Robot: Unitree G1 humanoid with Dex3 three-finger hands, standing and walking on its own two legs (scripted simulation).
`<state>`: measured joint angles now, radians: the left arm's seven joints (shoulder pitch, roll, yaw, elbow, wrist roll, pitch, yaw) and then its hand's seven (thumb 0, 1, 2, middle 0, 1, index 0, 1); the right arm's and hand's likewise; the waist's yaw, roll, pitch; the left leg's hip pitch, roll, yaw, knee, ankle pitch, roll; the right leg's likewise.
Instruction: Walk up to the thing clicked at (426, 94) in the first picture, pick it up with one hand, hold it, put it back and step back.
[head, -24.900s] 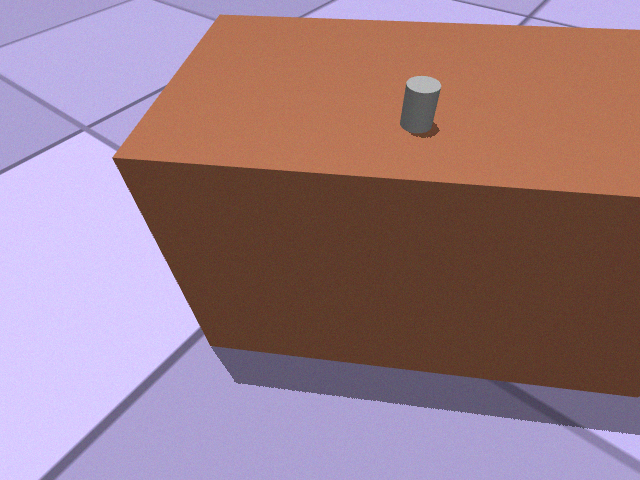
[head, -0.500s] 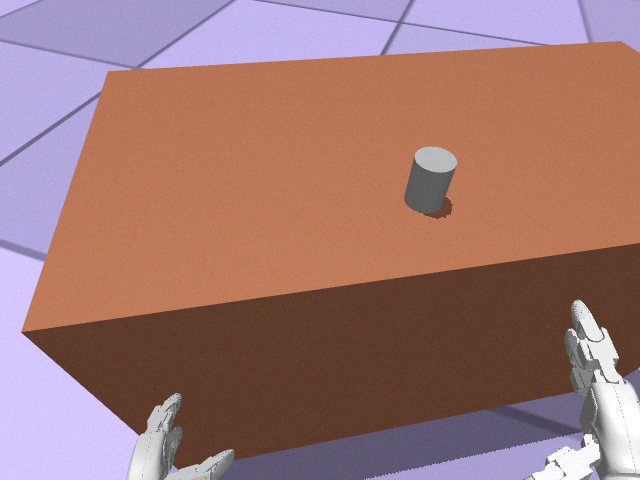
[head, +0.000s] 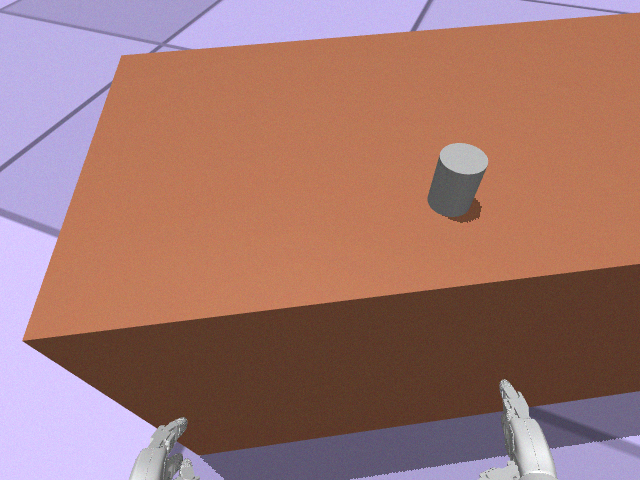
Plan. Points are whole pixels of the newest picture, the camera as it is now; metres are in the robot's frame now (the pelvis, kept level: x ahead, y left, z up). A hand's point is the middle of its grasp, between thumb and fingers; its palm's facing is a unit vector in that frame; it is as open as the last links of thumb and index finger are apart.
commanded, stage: home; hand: right
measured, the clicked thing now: (455, 181) +0.49 -0.18 +0.07
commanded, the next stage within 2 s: stand in 2.00 s
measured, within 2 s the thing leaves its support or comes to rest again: neither
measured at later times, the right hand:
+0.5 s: hand out of the picture +0.12 -0.25 -0.13, palm faces -0.03 +0.93 -0.37, open 17.4 cm
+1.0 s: hand out of the picture +0.02 -0.24 -0.15, palm faces -0.06 +0.93 -0.36, open 17.5 cm
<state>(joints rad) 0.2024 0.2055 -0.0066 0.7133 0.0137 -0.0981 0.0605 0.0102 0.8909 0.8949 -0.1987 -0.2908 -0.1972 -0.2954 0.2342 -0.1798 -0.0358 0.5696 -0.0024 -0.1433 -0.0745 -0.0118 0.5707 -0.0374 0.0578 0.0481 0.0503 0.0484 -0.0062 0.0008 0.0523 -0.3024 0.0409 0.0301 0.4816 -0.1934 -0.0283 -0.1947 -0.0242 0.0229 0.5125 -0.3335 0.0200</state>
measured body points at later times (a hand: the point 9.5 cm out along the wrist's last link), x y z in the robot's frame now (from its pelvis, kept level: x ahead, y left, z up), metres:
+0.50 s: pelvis +0.01 +0.00 +0.00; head +0.00 +0.00 +0.45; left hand +0.12 +0.29 -0.11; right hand +0.12 -0.29 -0.11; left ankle +0.04 +0.14 -0.74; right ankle -0.04 -0.13 -0.74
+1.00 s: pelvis -0.03 +0.01 +0.01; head -0.04 +0.02 +0.46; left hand +0.00 +0.32 -0.13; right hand +0.03 -0.29 -0.12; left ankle +0.04 +0.14 -0.74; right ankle -0.04 -0.13 -0.74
